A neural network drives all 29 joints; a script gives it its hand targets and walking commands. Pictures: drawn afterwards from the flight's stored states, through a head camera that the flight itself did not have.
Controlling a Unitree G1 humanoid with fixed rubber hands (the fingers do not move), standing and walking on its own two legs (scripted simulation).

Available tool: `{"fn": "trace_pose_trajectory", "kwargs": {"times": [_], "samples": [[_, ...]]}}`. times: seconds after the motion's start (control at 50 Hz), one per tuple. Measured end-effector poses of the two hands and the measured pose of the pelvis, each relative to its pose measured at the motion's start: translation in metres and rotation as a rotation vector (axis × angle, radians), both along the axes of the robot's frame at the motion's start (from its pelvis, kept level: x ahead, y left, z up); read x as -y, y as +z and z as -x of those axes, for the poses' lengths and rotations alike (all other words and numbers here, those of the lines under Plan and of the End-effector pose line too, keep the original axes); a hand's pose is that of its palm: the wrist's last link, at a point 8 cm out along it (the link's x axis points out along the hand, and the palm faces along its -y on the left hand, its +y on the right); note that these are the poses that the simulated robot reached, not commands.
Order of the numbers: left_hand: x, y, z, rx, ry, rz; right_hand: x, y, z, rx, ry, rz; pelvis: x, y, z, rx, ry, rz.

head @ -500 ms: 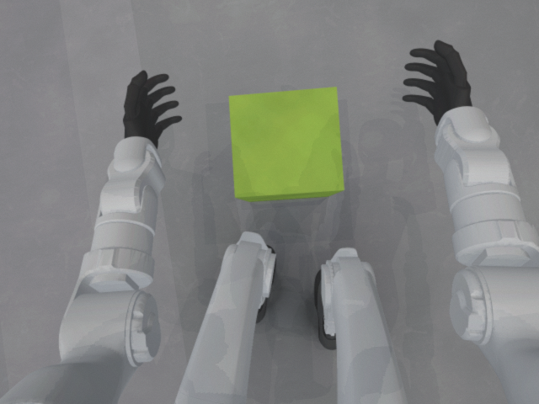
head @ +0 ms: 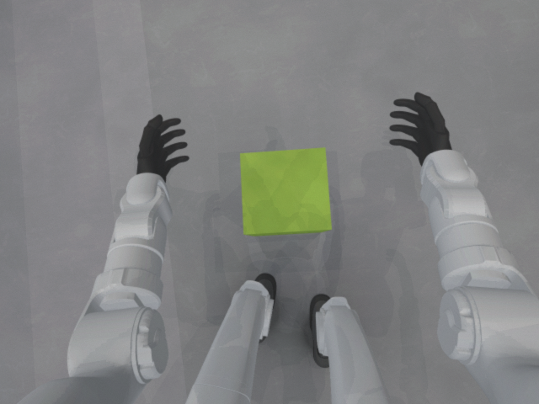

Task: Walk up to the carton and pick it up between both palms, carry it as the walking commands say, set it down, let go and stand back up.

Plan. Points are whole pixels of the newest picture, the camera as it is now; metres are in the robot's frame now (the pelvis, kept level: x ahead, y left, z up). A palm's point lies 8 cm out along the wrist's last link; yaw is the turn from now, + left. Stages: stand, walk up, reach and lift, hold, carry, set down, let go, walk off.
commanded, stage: let go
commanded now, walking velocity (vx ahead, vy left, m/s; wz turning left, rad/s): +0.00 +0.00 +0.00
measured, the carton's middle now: (285, 197) +0.43 +0.05 -0.55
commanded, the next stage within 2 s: stand in 1.18 s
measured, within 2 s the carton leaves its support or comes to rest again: neither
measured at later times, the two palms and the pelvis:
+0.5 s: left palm (95, 271) +0.26 +0.24 +0.00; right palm (501, 269) +0.31 -0.20 -0.01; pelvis +0.05 +0.00 +0.08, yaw +1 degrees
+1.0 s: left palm (97, 302) +0.23 +0.22 +0.03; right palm out of the picture +0.22 -0.25 +0.04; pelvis +0.06 -0.02 +0.10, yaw +1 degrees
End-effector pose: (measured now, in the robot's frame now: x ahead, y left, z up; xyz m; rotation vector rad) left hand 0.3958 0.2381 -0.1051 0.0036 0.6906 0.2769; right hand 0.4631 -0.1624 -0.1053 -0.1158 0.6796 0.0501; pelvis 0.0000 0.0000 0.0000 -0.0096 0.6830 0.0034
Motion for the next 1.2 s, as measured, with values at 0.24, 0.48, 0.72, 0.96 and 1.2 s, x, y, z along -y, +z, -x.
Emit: {"fn": "trace_pose_trajectory", "kwargs": {"times": [0.24, 0.48, 0.72, 0.96, 1.2], "samples": [[0.01, 0.013, 0.049, -0.066, -0.167, -0.042, 0.021, 0.006, 0.083, -0.062, -0.066, 0.134, -0.006, 0.03, -0.026, 0.042, 0.009, 0.021], [-0.004, 0.105, 0.132, -0.093, -0.193, -0.062, 0.034, 0.091, 0.149, -0.048, -0.044, 0.119, -0.006, 0.072, -0.05, 0.311, 0.005, -0.008], [0.018, 0.13, 0.19, -0.129, -0.213, -0.033, 0.073, 0.14, 0.22, -0.092, -0.036, 0.146, 0.012, 0.099, -0.058, 0.649, 0.007, -0.027], [0.022, 0.134, 0.17, -0.138, -0.266, -0.053, 0.087, 0.145, 0.24, -0.12, -0.073, 0.129, 0.017, 0.101, -0.062, 0.749, 0.009, -0.029], [0.002, 0.14, 0.156, -0.152, -0.193, -0.082, 0.068, 0.142, 0.221, -0.093, -0.083, 0.114, 0.004, 0.101, -0.08, 0.733, 0.008, -0.027]]}}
